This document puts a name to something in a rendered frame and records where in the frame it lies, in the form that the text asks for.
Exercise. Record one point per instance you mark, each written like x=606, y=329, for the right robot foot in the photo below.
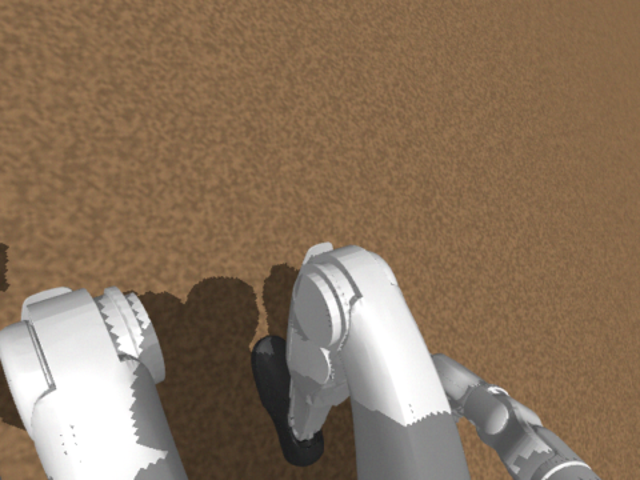
x=272, y=378

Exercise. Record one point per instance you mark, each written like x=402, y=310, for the right robot hand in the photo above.
x=458, y=382

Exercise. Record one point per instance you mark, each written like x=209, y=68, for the right robot arm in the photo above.
x=528, y=450

